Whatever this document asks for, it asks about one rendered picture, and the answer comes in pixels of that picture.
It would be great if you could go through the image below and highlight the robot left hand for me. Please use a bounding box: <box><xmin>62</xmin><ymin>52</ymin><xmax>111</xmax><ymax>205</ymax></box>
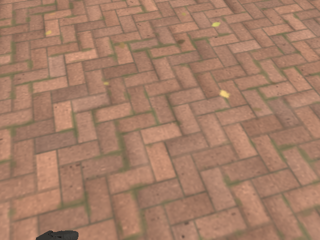
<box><xmin>36</xmin><ymin>230</ymin><xmax>79</xmax><ymax>240</ymax></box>

